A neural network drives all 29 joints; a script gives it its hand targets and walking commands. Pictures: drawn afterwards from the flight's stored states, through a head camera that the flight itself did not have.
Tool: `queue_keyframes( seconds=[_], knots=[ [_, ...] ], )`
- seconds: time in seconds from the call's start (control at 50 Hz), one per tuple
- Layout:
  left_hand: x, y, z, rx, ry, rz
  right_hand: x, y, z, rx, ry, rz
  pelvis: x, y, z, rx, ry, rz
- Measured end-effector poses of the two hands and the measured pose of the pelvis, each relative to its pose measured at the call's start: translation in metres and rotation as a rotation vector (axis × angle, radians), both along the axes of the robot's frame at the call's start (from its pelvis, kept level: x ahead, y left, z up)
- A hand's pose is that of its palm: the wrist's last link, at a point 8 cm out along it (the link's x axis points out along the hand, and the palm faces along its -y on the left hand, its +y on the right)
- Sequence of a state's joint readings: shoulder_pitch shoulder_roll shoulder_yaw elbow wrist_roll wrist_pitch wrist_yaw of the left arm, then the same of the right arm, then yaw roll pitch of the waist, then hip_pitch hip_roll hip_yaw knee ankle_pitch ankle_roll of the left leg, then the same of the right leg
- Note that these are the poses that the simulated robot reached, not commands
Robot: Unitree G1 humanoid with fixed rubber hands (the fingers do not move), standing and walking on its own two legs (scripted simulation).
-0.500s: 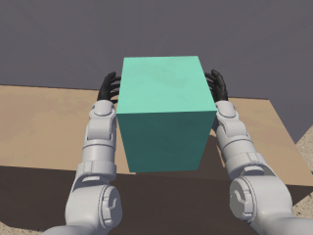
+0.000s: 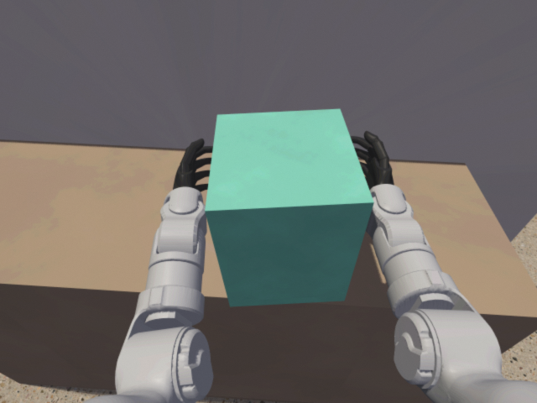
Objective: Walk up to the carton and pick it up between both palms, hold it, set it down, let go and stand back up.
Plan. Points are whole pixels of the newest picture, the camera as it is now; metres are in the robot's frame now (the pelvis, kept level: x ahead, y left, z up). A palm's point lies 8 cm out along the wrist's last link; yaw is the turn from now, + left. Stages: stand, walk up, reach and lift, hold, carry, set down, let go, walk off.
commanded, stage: set down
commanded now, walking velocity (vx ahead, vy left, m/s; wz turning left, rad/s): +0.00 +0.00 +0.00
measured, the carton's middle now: (283, 211) +0.40 -0.01 +0.08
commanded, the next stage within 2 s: none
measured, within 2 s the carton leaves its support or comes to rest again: rests again in 0.30 s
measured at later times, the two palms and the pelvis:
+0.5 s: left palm (193, 199) +0.39 +0.13 +0.12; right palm (378, 196) +0.38 -0.16 +0.12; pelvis +0.00 +0.00 +0.00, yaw -1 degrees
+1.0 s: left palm (196, 200) +0.39 +0.12 +0.12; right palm (381, 199) +0.38 -0.17 +0.12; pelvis +0.00 +0.00 +0.00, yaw -1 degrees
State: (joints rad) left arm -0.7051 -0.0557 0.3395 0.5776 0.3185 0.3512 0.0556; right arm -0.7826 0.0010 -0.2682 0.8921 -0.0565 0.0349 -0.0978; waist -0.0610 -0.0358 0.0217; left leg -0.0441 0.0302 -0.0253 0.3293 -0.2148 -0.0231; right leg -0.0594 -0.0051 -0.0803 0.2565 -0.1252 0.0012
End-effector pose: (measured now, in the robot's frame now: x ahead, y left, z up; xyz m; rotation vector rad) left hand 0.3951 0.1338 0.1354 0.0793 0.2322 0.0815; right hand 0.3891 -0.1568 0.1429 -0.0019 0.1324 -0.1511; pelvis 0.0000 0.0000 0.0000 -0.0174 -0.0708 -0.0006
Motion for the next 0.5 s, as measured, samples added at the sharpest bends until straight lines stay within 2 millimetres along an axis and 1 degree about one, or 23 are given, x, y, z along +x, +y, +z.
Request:
queue_keyframes(
  seconds=[0.2,0.38,0.5],
  knots=[
    [-0.001,-0.002,-0.008,0.001,0.003,0.001,-0.002,-0.002,-0.010,-0.004,0.001,0.000,0.001,0.000,0.000,0.000,0.008,0.000],
    [-0.005,-0.004,-0.019,-0.003,0.015,0.000,-0.006,-0.004,-0.021,-0.012,0.013,0.000,-0.001,0.000,0.000,0.002,0.012,-0.004],
    [-0.004,-0.005,-0.017,-0.001,0.001,-0.001,-0.006,-0.006,-0.021,-0.016,-0.001,0.000,-0.002,-0.001,0.000,0.003,0.020,-0.009]
  ],
)
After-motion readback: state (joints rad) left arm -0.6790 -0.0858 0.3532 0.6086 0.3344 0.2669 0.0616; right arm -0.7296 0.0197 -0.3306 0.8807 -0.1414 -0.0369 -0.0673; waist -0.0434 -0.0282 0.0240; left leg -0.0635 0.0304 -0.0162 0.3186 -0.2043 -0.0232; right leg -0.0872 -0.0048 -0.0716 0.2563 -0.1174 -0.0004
